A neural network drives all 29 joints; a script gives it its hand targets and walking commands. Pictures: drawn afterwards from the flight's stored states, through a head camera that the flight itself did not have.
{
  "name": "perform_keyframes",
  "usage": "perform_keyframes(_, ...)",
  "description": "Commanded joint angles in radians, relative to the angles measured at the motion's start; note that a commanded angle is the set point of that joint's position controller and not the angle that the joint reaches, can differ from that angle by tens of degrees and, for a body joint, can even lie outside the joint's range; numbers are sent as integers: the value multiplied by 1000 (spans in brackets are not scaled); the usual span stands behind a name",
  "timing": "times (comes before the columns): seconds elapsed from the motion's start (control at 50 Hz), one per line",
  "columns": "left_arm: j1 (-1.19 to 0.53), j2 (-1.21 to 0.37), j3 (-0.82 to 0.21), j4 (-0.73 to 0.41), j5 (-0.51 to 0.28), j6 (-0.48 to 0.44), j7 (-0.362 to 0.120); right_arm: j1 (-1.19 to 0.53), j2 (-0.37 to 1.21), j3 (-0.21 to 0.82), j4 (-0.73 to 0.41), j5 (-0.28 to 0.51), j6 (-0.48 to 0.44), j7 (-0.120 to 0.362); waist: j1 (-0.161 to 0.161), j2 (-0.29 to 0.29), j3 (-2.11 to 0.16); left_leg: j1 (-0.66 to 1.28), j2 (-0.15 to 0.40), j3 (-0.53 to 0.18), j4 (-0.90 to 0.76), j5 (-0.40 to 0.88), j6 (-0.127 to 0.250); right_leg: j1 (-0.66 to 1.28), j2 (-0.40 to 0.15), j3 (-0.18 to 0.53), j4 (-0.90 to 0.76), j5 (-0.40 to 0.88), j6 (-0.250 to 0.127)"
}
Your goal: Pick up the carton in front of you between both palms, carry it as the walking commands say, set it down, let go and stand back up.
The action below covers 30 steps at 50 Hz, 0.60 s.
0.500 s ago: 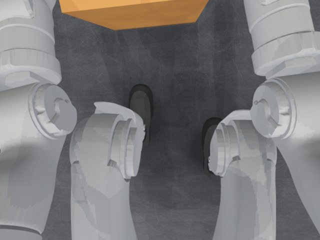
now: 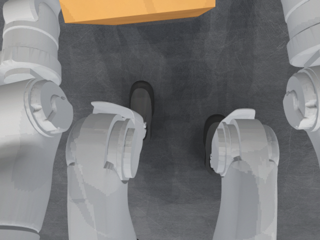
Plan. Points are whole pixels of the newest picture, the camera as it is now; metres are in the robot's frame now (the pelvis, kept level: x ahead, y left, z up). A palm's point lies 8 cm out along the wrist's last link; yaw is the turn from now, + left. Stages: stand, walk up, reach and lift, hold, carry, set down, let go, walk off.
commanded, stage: set down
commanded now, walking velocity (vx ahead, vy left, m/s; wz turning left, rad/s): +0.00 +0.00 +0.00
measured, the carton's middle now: out of the picture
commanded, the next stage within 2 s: let go in 1.10 s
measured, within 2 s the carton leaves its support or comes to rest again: neither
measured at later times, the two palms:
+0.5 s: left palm out of the picture +0.52 +0.31 -0.04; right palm out of the picture +0.62 -0.06 -0.03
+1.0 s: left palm out of the picture +0.52 +0.32 +0.11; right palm out of the picture +0.62 -0.07 +0.11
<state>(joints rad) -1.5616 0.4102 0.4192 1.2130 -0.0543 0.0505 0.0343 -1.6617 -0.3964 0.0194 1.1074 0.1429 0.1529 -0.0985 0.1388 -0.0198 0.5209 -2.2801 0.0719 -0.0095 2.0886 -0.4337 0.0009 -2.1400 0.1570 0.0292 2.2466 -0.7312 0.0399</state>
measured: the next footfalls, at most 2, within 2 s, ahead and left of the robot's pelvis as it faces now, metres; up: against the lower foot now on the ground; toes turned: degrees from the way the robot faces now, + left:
none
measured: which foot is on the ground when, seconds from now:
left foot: down 0.00-1.00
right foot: down 0.00-1.00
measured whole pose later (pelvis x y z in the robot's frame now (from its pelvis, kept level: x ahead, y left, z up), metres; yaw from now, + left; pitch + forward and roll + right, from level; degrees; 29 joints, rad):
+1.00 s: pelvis +0.03 +0.01 +0.20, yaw +2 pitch +48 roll -2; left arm -1.26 0.30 0.40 0.82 -0.01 0.26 0.01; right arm -1.39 -0.34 -0.19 0.93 0.01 0.28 -0.05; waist 0.13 -0.05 0.00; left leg -1.89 0.01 -0.02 1.34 -0.29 0.00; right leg -1.76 0.08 0.03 1.45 -0.53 0.02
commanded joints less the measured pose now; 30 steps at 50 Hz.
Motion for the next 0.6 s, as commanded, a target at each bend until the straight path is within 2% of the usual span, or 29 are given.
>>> perform_keyframes(0.0, -259, 203, -23, -119, -47, -35, 14, -335, -42, 74, -119, 71, -22, 6, 170, -155, -1277, 918, -35, 6, -18, 546, 19, 271, -89, -16, -242, 370, 9)
perform_keyframes(0.08, -244, 214, -28, -163, -64, -13, 13, -336, -72, 65, -175, 72, -4, 4, 168, -141, -1389, 1046, -38, 10, -41, 555, 27, 250, -82, -42, -275, 316, 4)
perform_keyframes(0.2, -274, 201, -71, -323, -97, 62, 28, -357, -133, -19, -291, 25, 53, -34, 104, -90, -1645, 1247, -67, 33, -111, 517, 20, 316, -55, -89, -353, 259, -7)
perform_keyframes(0.24, -268, 184, -84, -329, -95, 96, 32, -340, -140, -58, -274, 4, 79, -37, 84, -70, -1623, 1221, -77, 46, -154, 447, 13, 316, -49, -92, -392, 219, -12)
perform_keyframes(0.32, -225, 120, -86, -280, -53, 127, 28, -265, -106, -122, -163, -44, 98, -18, 59, -32, -1459, 1063, -79, 54, -227, 316, -1, 254, -49, -81, -456, 157, -19)
perform_keyframes(0.38, -186, 81, -68, -276, -13, 126, 21, -211, -78, -159, -112, -78, 90, 0, 50, -14, -1405, 1006, -80, 54, -270, 306, -11, 216, -48, -78, -497, 161, -18)
perform_keyframes(0.44, -154, 67, -46, -294, 15, 124, 17, -179, -72, -184, -109, -101, 82, 10, 49, -13, -1425, 1023, -85, 55, -310, 332, -15, 207, -42, -85, -537, 178, -14)
perform_keyframes(0.58, -85, 90, -15, -406, 26, 145, 16, -162, -73, -166, -229, -89, 90, 12, 78, -58, -1618, 1185, -106, 62, -414, 465, -11, 308, -28, -101, -637, 258, -1)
